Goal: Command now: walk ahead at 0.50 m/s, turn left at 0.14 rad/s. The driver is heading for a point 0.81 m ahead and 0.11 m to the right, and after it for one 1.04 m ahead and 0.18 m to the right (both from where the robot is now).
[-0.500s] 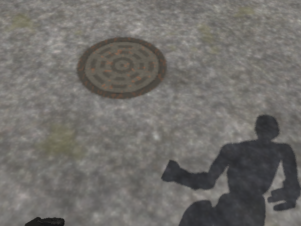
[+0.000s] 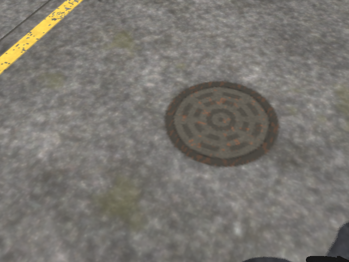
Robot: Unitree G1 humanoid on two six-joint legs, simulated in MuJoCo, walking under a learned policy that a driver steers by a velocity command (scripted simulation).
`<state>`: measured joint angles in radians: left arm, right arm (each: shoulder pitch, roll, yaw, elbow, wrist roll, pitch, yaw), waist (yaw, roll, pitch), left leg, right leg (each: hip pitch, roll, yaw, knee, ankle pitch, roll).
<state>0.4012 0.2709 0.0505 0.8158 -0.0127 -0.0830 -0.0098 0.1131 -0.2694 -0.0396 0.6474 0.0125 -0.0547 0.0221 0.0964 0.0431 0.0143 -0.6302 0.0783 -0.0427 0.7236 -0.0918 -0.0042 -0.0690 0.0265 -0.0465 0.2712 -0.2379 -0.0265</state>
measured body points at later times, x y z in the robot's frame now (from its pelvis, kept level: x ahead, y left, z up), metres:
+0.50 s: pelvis +0.23 +0.05 +0.00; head +0.26 +0.05 +0.45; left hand +0.40 +0.30 -0.11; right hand +0.30 -0.24 -0.12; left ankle +0.21 +0.14 -0.75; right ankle +0.35 -0.10 -0.70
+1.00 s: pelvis +0.30 +0.03 -0.01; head +0.34 +0.01 +0.44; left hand +0.56 +0.24 -0.10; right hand +0.35 -0.28 -0.12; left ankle +0.38 +0.17 -0.73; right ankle +0.34 -0.08 -0.75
